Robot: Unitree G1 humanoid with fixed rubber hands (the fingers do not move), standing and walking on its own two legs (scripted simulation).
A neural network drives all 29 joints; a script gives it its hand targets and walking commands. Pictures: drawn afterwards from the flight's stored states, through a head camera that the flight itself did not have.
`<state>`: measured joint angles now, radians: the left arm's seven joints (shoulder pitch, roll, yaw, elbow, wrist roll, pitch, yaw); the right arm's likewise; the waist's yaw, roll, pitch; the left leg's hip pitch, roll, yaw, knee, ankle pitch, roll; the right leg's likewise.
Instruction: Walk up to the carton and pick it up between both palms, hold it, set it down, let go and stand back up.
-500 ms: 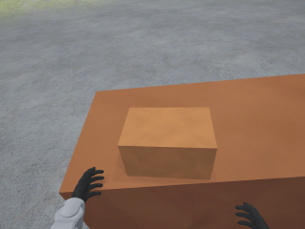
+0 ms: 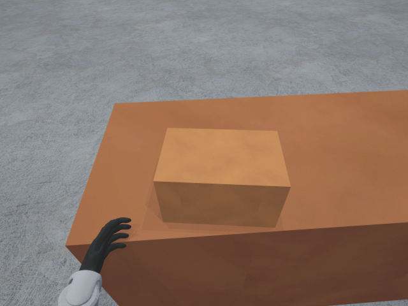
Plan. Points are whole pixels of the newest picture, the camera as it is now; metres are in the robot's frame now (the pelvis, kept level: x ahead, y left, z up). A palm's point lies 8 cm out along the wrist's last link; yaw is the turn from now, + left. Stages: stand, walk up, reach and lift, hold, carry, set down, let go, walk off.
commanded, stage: stand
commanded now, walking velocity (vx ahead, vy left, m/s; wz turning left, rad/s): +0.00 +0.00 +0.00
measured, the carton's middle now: (220, 176) +0.42 +0.00 +0.03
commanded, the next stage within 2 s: none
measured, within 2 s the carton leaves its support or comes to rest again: neither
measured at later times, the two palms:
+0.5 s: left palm (96, 262) +0.22 +0.23 +0.01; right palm out of the picture +0.14 -0.24 -0.08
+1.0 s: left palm (97, 262) +0.22 +0.23 +0.01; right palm out of the picture +0.12 -0.25 -0.09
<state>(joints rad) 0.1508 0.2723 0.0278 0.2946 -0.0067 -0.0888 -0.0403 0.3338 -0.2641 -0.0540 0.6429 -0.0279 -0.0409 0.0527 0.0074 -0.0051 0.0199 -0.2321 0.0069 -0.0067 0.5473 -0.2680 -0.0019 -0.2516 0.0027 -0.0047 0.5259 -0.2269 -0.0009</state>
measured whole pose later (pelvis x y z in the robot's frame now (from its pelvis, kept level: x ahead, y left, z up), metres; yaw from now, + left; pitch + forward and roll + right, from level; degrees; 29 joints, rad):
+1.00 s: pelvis +0.00 +0.00 +0.00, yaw +2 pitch -2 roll +0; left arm 0.16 0.27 0.01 0.29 0.00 -0.12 0.00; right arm 0.27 -0.24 -0.04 0.66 -0.01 -0.01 0.05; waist -0.01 -0.01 0.01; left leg -0.26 -0.01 -0.04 0.59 -0.28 -0.01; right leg -0.27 -0.01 -0.04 0.57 -0.26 0.00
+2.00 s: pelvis +0.01 -0.01 +0.00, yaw +5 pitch -2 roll -1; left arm 0.13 0.27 -0.01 0.29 0.00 -0.12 0.00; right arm 0.25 -0.24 -0.04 0.64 -0.01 -0.01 0.05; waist -0.01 -0.01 0.02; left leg -0.27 -0.02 -0.10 0.59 -0.28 -0.01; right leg -0.26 -0.03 -0.09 0.57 -0.28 -0.01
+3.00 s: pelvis +0.02 -0.02 +0.00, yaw +10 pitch -2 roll -1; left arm 0.10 0.26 -0.03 0.29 0.00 -0.10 -0.01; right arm 0.25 -0.25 -0.04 0.62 -0.01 -0.01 0.05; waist -0.02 -0.01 0.03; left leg -0.28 -0.05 -0.18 0.60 -0.29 -0.02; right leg -0.23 -0.05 -0.17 0.57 -0.31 -0.02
